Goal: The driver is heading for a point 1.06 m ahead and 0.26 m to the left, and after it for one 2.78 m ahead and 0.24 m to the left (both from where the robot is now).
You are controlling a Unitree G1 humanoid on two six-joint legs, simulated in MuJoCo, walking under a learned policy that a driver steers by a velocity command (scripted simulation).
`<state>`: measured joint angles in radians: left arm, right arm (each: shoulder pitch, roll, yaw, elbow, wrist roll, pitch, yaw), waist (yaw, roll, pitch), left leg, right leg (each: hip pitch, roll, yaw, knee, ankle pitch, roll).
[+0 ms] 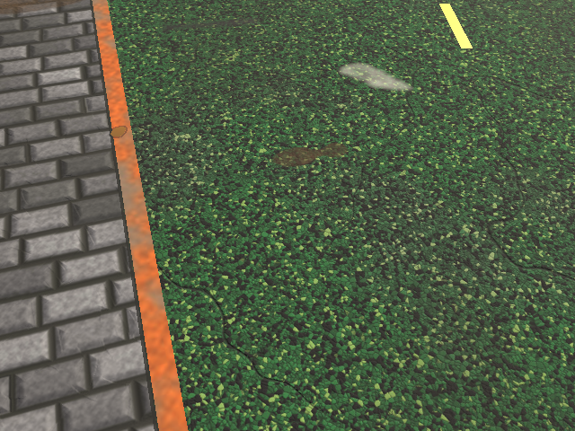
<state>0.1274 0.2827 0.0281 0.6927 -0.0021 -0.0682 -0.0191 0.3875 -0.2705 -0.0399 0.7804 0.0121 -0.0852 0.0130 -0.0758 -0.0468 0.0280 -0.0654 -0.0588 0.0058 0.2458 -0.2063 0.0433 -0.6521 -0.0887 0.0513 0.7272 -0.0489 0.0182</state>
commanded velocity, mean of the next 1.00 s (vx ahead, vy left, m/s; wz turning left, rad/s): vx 0.50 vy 0.00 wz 0.44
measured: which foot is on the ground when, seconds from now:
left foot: down 0.00-0.18, up 0.20-0.66, down 0.68-1.00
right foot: up 0.00-0.14, down 0.16-0.70, up 0.72-1.00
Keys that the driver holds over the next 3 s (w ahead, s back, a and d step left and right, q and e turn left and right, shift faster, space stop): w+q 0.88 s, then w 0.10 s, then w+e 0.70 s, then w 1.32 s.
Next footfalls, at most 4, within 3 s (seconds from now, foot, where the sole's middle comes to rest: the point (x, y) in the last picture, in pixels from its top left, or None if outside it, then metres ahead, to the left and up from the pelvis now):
0.16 right None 0.27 -0.15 -0.78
0.68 left None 0.48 0.17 -0.78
1.20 right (227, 295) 0.84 0.11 -0.78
1.72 left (130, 239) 1.04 0.38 -0.78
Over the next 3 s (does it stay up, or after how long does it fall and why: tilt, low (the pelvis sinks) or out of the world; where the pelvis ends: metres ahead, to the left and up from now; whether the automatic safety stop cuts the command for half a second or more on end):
stays up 1.56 0.35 0.00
